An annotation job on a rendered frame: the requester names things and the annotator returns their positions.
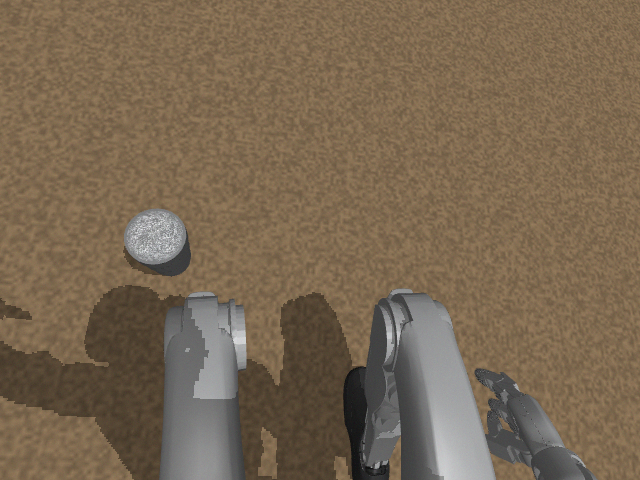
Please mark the cup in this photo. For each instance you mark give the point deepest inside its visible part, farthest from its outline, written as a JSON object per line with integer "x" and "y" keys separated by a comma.
{"x": 158, "y": 239}

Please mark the right robot foot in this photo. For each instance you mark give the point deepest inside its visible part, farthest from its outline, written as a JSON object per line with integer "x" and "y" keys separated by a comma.
{"x": 355, "y": 407}

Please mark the right robot hand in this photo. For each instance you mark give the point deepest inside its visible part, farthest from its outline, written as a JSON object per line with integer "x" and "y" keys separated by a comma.
{"x": 525, "y": 417}

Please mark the right robot arm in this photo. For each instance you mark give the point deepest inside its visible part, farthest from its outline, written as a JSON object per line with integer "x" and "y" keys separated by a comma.
{"x": 557, "y": 463}

